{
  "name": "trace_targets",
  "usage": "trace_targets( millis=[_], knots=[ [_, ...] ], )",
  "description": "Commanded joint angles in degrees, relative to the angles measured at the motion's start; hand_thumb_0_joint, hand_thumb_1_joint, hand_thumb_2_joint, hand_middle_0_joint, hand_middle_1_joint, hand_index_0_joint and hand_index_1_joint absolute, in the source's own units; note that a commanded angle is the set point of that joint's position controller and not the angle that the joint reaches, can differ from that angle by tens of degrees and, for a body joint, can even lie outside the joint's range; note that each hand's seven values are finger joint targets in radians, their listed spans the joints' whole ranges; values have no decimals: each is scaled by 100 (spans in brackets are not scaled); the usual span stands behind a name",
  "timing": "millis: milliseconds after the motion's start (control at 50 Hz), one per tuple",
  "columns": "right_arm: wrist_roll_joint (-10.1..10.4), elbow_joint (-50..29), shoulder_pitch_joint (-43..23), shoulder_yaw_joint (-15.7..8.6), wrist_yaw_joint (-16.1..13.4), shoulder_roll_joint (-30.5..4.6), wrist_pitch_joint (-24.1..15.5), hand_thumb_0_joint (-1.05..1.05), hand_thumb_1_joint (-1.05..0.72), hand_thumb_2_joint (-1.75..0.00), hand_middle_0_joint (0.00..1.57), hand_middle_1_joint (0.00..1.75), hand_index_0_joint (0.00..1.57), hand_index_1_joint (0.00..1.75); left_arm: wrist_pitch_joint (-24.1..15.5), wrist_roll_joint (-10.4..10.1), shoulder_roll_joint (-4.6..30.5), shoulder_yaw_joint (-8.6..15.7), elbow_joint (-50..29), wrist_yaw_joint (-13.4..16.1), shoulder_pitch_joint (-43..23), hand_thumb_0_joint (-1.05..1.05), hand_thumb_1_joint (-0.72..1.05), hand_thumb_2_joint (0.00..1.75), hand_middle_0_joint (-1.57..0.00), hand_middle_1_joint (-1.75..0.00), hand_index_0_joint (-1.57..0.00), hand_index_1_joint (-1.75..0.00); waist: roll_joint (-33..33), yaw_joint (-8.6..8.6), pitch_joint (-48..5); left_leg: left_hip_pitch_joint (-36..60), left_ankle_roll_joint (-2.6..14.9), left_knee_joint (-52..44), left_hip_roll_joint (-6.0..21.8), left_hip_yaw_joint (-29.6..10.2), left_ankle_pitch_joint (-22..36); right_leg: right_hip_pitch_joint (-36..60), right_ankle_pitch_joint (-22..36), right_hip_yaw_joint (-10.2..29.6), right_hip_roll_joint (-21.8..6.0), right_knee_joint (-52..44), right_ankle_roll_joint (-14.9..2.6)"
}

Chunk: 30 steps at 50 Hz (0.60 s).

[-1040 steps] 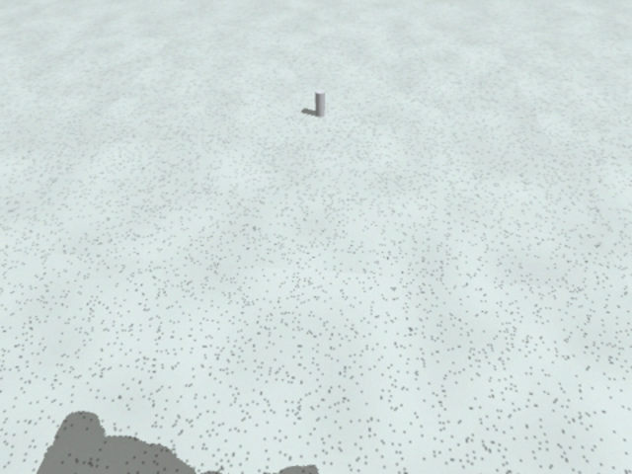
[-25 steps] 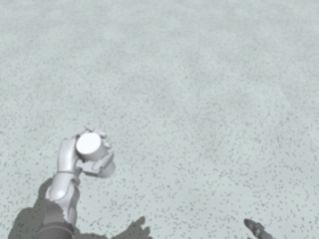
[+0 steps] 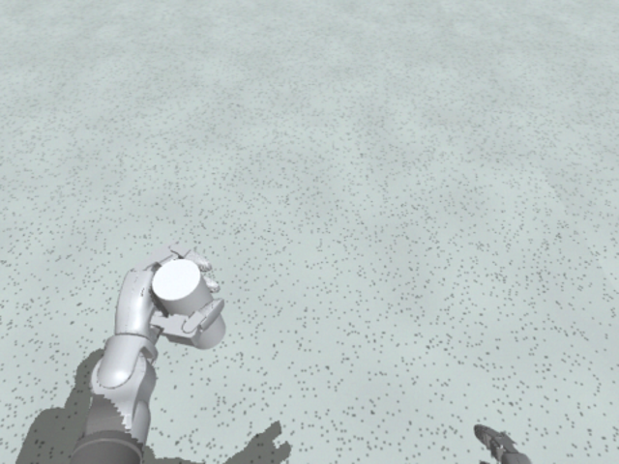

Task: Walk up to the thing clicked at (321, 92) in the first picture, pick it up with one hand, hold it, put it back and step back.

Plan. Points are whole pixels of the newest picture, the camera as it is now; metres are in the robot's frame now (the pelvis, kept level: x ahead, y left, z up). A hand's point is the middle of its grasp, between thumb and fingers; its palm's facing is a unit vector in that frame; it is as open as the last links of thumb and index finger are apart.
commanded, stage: hold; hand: left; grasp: from the side
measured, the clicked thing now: (193, 308) +0.33 +0.17 +0.02
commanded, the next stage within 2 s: crouch in 0.98 s
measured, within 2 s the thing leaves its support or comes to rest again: neither
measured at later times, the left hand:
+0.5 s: hand (191, 299) +0.33 +0.16 +0.05, palm faces -0.01 -1.00 +0.01, open 7.9 cm
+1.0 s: hand (193, 306) +0.32 +0.16 +0.04, palm faces -0.03 -1.00 +0.00, open 7.9 cm
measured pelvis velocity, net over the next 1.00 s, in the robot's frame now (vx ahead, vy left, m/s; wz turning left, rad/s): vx -0.01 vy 0.00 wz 0.00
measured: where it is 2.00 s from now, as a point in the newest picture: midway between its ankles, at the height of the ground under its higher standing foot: outside the picture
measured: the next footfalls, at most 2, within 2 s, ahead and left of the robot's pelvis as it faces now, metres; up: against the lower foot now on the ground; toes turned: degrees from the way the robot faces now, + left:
none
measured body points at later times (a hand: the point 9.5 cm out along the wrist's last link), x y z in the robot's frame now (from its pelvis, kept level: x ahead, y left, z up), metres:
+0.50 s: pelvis -0.01 +0.00 +0.00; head +0.03 +0.00 +0.45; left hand +0.32 +0.22 +0.05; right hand +0.11 -0.25 -0.11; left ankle +0.01 +0.12 -0.71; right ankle -0.01 -0.12 -0.71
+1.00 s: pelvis -0.01 +0.00 +0.00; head +0.03 +0.00 +0.45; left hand +0.32 +0.21 +0.05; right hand +0.12 -0.25 -0.11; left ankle +0.01 +0.12 -0.71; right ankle -0.01 -0.12 -0.71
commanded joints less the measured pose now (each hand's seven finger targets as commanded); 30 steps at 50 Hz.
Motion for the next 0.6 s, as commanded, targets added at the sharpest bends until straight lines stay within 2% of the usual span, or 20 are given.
trace_targets(
  millis=[0, 20, 40, 60, 80, 100, 160, 180, 220, 240, 260, 280, 320, 360, 400, 420, 440, 500, 520, 580],
  knots=[
    [-2, -654, -41, -286, -57, -748, -216, 0, -89, -90, 20, 30, 20, 30, -499, -178, 913, 467, -1717, 70, -2120, 0, 38, 130, -133, -147, -134, -147, 125, 20, -1746, 1068, 92, -538, -87, -89, 1827, 583, 2012, 84, 31, -595, -24],
    [-6, -651, -69, -276, -45, -764, -220, 0, -90, -90, 20, 30, 20, 30, -471, -191, 799, 450, -1282, 72, -1853, 0, 35, 130, -134, -148, -135, -147, -52, -40, -1478, 969, 91, -541, -74, -116, 1776, 510, 1916, 48, 58, -576, -27],
    [-3, -675, -71, -299, -43, -772, -211, 0, -90, -90, 20, 30, 20, 30, -498, -182, 833, 433, -1546, 62, -1972, 0, 36, 130, -133, -147, -134, -147, 16, 20, -1643, 1006, 88, -551, -71, -108, 1799, 529, 1948, 53, 54, -585, -33],
    [-3, -676, -101, -288, -35, -756, -210, 0, -90, -90, 20, 30, 20, 30, -490, -177, 703, 383, -1188, 56, -1769, 0, 34, 130, -133, -147, -134, -147, -139, -45, -1399, 895, 90, -572, -77, -109, 1591, 477, 1768, 49, 55, -605, -24],
    [-9, -646, -75, -315, -29, -789, -222, 0, -90, -90, 20, 30, 20, 30, -506, -185, 883, 553, -1223, 47, -1782, 0, 37, 130, -133, -146, -134, -146, -120, 28, -1512, 840, 94, -552, -74, -117, 1619, 546, 1797, 47, 50, -578, -32],
    [-5, -690, -150, -294, -15, -740, -231, 0, -90, -90, 20, 30, 20, 30, -554, -175, 823, 430, -1417, 5, -1847, 0, 37, 130, -134, -147, -135, -147, 66, 33, -1528, 873, 82, -567, -96, -91, 1555, 509, 1753, 70, 32, -581, -37],
    [-6, -708, -90, -317, 9, -785, -225, 0, -90, -90, 20, 30, 20, 30, -566, -188, 792, 387, -1399, -60, -1712, 0, 38, 130, -134, -147, -135, -147, 124, 16, -1634, 962, 68, -546, -73, -115, 1704, 484, 1816, 44, 62, -516, -60],
    [-12, -710, -67, -329, -1, -790, -219, 0, -90, -90, 20, 30, 20, 30, -595, -197, 797, 352, -1656, -83, -1769, 0, 39, 130, -134, -147, -135, -147, 171, 30, -1982, 1139, 77, -490, -72, -112, 1871, 531, 1979, 65, 55, -497, -54],
    [-7, -689, -9, -324, 6, -797, -233, 0, -90, -90, 20, 30, 20, 30, -592, -209, 780, 280, -1849, -77, -1993, 0, 40, 130, -133, -147, -135, -146, 232, 10, -1984, 1236, 56, -489, -55, -133, 2026, 539, 2064, 41, 73, -479, -62],
    [-20, -661, -48, -294, 2, -773, -247, 0, -90, -90, 20, 30, 20, 30, -598, -216, 735, 239, -1722, -61, -2044, 0, 39, 129, -134, -147, -135, -146, 171, -76, -1834, 1161, 54, -478, -43, -154, 1906, 449, 1956, 38, 83, -469, -60],
    [-26, -652, 34, -324, -4, -795, -256, 0, -90, -90, 20, 30, 20, 30, -622, -221, 903, 367, -2007, -42, -2286, 0, 39, 129, -133, -146, -134, -146, 236, -49, -2119, 1261, 65, -444, -39, -156, 2038, 515, 2080, 42, 79, -464, -52],
    [-20, -633, -18, -291, -16, -776, -266, 0, -90, -90, 20, 30, 20, 30, -571, -192, 833, 372, -1492, 2, -2061, 0, 41, 129, -132, -145, -134, -144, 10, -97, -1726, 1042, 80, -457, -57, -131, 1880, 455, 2013, 56, 71, -504, -29],
    [-16, -622, -17, -281, -27, -766, -254, 0, -90, -90, 20, 30, 20, 30, -581, -204, 807, 410, -1382, 52, -2194, 0, 37, 130, -132, -146, -133, -146, -101, -123, -1543, 885, 100, -490, -54, -132, 1585, 373, 1798, 68, 65, -538, -25],
    [-17, -625, -58, -292, -18, -767, -249, 0, -90, -90, 20, 30, 20, 30, -586, -192, 885, 545, -1366, 89, -2092, 0, 38, 131, -132, -146, -133, -146, -49, 5, -1458, 784, 82, -585, -58, -137, 1358, 368, 1543, 45, 64, -566, -48],
    [-10, -636, -96, -300, -20, -792, -242, 0, -90, -90, 20, 30, 20, 30, -562, -179, 791, 482, -1038, 47, -1822, 0, 38, 132, -133, -147, -134, -147, -157, -16, -1256, 697, 87, -608, -66, -118, 1198, 299, 1406, 46, 60, -596, -43],
    [-8, -668, -103, -317, -1, -780, -239, 0, -90, -90, 20, 30, 20, 30, -581, -170, 785, 464, -1210, 23, -1751, 0, 40, 132, -134, -148, -135, -148, 37, 52, -1460, 756, 75, -593, -96, -85, 1218, 382, 1438, 75, 37, -592, -51],
    [-3, -669, -140, -321, -3, -801, -246, 0, -90, -90, 20, 30, 20, 30, -538, -137, 726, 412, -813, -11, -1571, 0, 42, 132, -135, -148, -137, -148, -152, -31, -1233, 671, 88, -590, -90, -92, 1149, 284, 1374, 66, 48, -599, -45],
    [-3, -757, -151, -339, 14, -795, -250, 0, -90, -90, 20, 30, 20, 30, -637, -154, 865, 347, -1736, -110, -1851, 0, 41, 129, -134, -146, -136, -146, 259, 70, -1855, 997, 46, -591, -90, -101, 1331, 456, 1498, 65, 52, -537, -86],
    [0, -720, -114, -316, 9, -786, -252, 0, -90, -90, 20, 30, 20, 30, -592, -165, 713, 245, -1341, -120, -1666, 0, 40, 130, -135, -147, -136, -147, 161, -21, -1747, 977, 51, -567, -90, -111, 1346, 395, 1512, 53, 64, -543, -73],
    [15, -703, -92, -286, -26, -769, -290, 0, -90, -90, 20, 30, 20, 30, -621, -236, 875, 422, -1753, -15, -2042, 0, 39, 129, -134, -146, -135, -146, 7, -39, -1803, 967, 80, -539, -95, -96, 1426, 544, 1695, 84, 40, -586, -29]
  ],
)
